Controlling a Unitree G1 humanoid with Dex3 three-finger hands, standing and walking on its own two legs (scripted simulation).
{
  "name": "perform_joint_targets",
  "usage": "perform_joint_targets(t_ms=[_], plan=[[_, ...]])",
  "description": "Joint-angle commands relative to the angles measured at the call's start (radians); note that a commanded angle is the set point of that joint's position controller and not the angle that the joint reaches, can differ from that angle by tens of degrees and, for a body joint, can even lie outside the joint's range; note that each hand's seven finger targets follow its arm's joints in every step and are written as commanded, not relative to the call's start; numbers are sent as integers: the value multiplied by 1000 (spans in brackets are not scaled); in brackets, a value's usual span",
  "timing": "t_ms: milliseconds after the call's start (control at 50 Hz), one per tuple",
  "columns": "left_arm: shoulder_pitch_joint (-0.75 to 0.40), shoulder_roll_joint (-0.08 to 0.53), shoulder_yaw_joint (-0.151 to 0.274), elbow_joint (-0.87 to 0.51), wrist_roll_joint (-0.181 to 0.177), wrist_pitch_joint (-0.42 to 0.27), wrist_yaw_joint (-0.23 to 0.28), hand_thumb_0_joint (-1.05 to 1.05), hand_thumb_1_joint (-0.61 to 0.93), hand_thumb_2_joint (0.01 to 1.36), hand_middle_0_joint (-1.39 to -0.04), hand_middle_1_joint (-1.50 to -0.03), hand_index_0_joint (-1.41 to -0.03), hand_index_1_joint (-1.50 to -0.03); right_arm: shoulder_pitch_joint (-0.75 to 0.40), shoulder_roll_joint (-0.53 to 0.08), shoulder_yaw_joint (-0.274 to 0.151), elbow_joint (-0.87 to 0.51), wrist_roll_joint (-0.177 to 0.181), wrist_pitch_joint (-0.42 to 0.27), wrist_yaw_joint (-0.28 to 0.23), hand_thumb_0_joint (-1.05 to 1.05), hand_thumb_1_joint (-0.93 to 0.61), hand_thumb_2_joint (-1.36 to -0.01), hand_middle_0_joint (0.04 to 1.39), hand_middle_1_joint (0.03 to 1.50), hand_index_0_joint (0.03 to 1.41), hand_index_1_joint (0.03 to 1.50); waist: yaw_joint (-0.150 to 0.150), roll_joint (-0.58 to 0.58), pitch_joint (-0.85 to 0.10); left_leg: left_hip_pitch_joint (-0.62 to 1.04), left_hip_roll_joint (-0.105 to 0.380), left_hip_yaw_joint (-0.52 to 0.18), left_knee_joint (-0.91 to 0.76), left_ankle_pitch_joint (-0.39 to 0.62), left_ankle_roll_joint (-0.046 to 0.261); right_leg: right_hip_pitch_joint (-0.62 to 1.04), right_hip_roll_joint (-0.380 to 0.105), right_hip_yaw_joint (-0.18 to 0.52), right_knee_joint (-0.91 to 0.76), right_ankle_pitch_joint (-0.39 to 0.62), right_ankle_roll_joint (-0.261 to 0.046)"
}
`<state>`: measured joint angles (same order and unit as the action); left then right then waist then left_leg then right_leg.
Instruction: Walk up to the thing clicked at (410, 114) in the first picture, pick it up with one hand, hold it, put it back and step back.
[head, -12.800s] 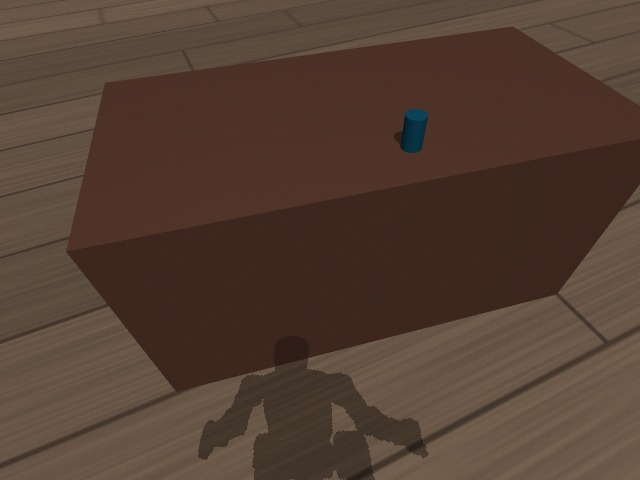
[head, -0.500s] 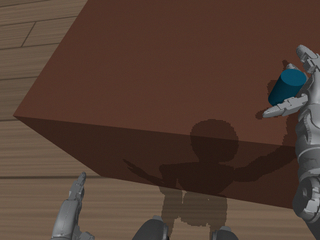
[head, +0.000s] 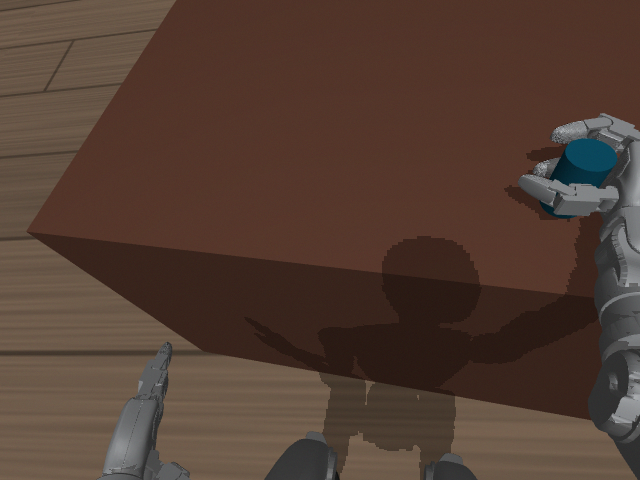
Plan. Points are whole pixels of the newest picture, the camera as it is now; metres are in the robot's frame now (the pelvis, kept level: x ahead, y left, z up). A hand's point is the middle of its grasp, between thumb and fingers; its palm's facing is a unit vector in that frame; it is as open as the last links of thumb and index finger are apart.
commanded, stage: settle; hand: right
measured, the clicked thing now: (574, 180) +0.50 -0.20 +0.05
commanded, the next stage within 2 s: lift in 1.06 s
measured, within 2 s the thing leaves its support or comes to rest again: leaves its support in 0.24 s
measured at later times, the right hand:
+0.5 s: hand (585, 139) +0.51 -0.20 +0.10, palm faces +0.13 +0.99 +0.01, open 6.8 cm
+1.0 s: hand (599, 118) +0.51 -0.19 +0.13, palm faces +0.12 +0.99 +0.01, open 6.8 cm
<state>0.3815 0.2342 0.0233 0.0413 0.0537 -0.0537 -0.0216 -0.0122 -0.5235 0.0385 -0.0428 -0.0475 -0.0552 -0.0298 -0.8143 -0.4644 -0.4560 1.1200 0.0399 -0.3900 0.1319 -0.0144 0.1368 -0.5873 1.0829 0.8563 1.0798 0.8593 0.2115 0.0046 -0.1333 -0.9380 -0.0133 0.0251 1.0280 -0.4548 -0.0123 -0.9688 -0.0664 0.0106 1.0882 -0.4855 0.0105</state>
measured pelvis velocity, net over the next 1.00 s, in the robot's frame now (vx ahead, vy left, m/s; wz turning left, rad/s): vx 0.01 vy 0.00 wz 0.00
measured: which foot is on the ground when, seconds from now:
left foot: down 0.00-1.00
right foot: down 0.00-1.00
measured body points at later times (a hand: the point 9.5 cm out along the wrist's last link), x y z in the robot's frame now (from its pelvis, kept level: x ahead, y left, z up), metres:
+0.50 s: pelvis +0.00 +0.00 +0.01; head +0.10 -0.03 +0.45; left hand +0.16 +0.26 +0.00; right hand +0.50 -0.25 +0.10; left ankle +0.02 +0.13 -0.66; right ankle +0.01 -0.12 -0.66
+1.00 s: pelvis +0.01 +0.00 +0.03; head +0.10 -0.02 +0.47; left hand +0.15 +0.26 +0.00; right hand +0.50 -0.25 +0.13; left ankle +0.02 +0.13 -0.66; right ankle +0.01 -0.12 -0.66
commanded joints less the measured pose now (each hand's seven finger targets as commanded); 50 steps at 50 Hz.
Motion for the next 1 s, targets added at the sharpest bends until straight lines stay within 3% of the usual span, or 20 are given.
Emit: perform_joint_targets(t_ms=[0, 20, 80, 160, 200, 240, 300, 340, 400, 460, 500, 560, 620, 660, 700, 760, 820, 880, 940, 980], plan=[[21, 166, 113, -157, -7, -50, 15, 0, -529, 25, -42, -45, -53, -33, -492, -237, -17, -199, 7, -58, -20, 0, -296, -965, 1322, 1199, 1322, 1200, 25, -159, -464, 194, -28, 2, -103, 362, 21, 333, 33, 17, -107, 369, -22], [4, 178, 124, -166, -7, -53, 19, 0, -531, 27, -43, -46, -53, -35, -537, -284, -31, -250, 3, -69, -27, 0, -338, -1045, 1363, 1279, 1370, 1280, 17, -193, -495, 186, -26, 0, -106, 334, 24, 356, 29, 17, -112, 348, -20], [46, 163, 109, -153, -5, -50, 14, 0, -551, 53, -53, -53, -58, -49, -446, -231, -12, -174, 2, -58, -22, 0, -433, -1233, 1370, 1379, 1386, 1380, 6, -180, -489, 190, -31, 10, -111, 319, 25, 373, 28, 16, -123, 350, -15], [-2, 168, 106, -173, -8, -54, 19, 0, -543, 45, -51, -54, -58, -46, -530, -257, -5, -280, 10, -57, -13, 0, -507, -1307, 1399, 1439, 1414, 1440, -4, -218, -578, 229, -28, 10, -106, 382, 25, 433, 29, 17, -115, 431, -14], [17, 163, 111, -121, -11, -48, 19, 0, -542, 45, -51, -53, -58, -46, -485, -241, -5, -225, 12, -42, -16, 0, -556, -1348, 1438, 1480, 1453, 1481, -5, -195, -520, 228, -30, 11, -111, 376, 25, 400, 31, 16, -126, 417, -15], [-46, 168, 105, -176, -14, -55, 24, 0, -539, 43, -51, -54, -59, -46, -578, -299, -25, -338, 15, -52, -25, 0, -554, -1342, 1449, 1480, 1464, 1481, -13, -220, -608, 278, -27, 7, -125, 400, 23, 454, 29, 14, -131, 436, -15], [46, 151, 92, -91, -16, -44, 22, 0, -530, 41, -47, -54, -58, -43, -483, -234, 9, -196, 13, -25, -22, 0, -470, -1292, 1451, 1455, 1467, 1456, 2, -178, -488, 269, -31, 8, -146, 407, 21, 419, 36, 5, -146, 433, -17], [-26, 172, 104, -145, -19, -48, 26, 0, -536, 44, -48, -52, -56, -43, -552, -318, -35, -284, 5, -31, -36, 0, -426, -1266, 1438, 1435, 1457, 1436, -16, -162, -556, 325, -26, 0, -152, 438, 15, 429, 37, 4, -151, 439, -23], [43, 144, 92, -44, -21, -43, 22, 0, -532, 42, -48, -53, -57, -42, -499, -217, 21, -187, 13, -8, -25, 0, -433, -1262, 1416, 1421, 1435, 1422, 0, -154, -427, 273, -28, 3, -166, 396, 20, 400, 37, 0, -171, 396, -22], [-34, 162, 94, -121, -20, -55, 25, 0, -535, 42, -46, -51, -55, -41, -551, -292, -18, -271, 9, -12, -25, 0, -446, -1291, 1426, 1445, 1445, 1446, -20, -171, -545, 334, -22, -5, -166, 453, 14, 456, 36, -3, -170, 452, -24], [29, 140, 83, -40, -20, -48, 19, 0, -536, 42, -46, -51, -55, -42, -487, -203, 33, -180, 17, 10, -6, 0, -466, -1313, 1430, 1461, 1449, 1462, -8, -165, -440, 290, -26, 5, -170, 438, 19, 442, 37, 0, -185, 461, -18], [-41, 175, 101, -97, -25, -58, 28, 0, -537, 42, -47, -50, -54, -42, -571, -289, -17, -263, 19, 11, -10, 0, -495, -1314, 1432, 1460, 1450, 1461, -16, -152, -517, 323, -23, 4, -186, 433, 18, 484, 34, 4, -197, 458, -18], [-8, 148, 92, -53, -30, -60, 26, 0, -536, 41, -47, -51, -55, -42, -518, -210, 26, -207, 28, 29, -2, 0, -496, -1314, 1418, 1454, 1435, 1455, -12, -134, -448, 306, -25, 6, -207, 386, 18, 467, 36, 1, -216, 398, -21], [-28, 166, 100, -68, -33, -66, 33, 0, -535, 39, -47, -50, -55, -41, -566, -286, -7, -288, 29, 27, -12, 0, -500, -1309, 1406, 1447, 1423, 1447, -30, -145, -488, 346, -22, 0, -214, 390, 16, 474, 37, -3, -226, 388, -22], [-9, 138, 82, -14, -30, -67, 31, 0, -539, 43, -47, -50, -53, -44, -544, -215, 33, -247, 32, 36, -7, 0, -509, -1315, 1410, 1451, 1426, 1452, -23, -146, -445, 322, -23, 3, -217, 380, 18, 473, 38, -4, -233, 383, -21], [-49, 152, 83, -47, -31, -77, 38, 0, -544, 46, -48, -49, -51, -46, -586, -275, 8, -296, 29, 29, -13, 0, -526, -1340, 1420, 1472, 1436, 1473, -38, -149, -488, 348, -21, 0, -225, 385, 18, 500, 39, -4, -239, 395, -19], [-10, 142, 75, -4, -29, -77, 38, 0, -543, 45, -48, -50, -51, -47, -560, -216, 41, -252, 31, 42, -7, 0, -526, -1359, 1403, 1479, 1421, 1480, -25, -149, -475, 331, -24, 5, -224, 426, 18, 535, 38, -3, -238, 460, -17], [-25, 163, 89, 21, -29, -77, 43, 0, -551, 50, -50, -50, -49, -50, -564, -271, 9, -266, 32, 48, -16, 0, -523, -1366, 1406, 1486, 1426, 1486, -45, -145, -461, 351, -20, 2, -239, 421, 20, 523, 40, -5, -252, 447, -16], [-36, 134, 66, 17, -33, -86, 42, 0, -545, 45, -48, -49, -50, -46, -571, -214, 46, -266, 38, 52, -13, 0, -531, -1360, 1396, 1477, 1415, 1478, -40, -136, -449, 361, -20, 1, -251, 402, 18, 524, 40, -8, -264, 411, -19], [-32, 141, 73, 28, -35, -87, 43, 0, -553, 50, -49, -50, -48, -50, -534, -229, 32, -231, 36, 61, -13, 0, -557, -1371, 1391, 1478, 1409, 1479, -45, -126, -438, 376, -18, -1, -253, 423, 15, 513, 43, -12, -268, 421, -21]])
